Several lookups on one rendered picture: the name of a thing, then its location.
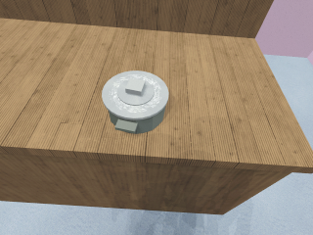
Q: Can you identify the knob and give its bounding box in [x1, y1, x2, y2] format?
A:
[125, 78, 146, 96]

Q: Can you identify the lid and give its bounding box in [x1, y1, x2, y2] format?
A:
[102, 70, 169, 120]

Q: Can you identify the table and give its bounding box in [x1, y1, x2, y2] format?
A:
[0, 0, 313, 215]

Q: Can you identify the pot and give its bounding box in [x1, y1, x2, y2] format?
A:
[109, 106, 166, 134]

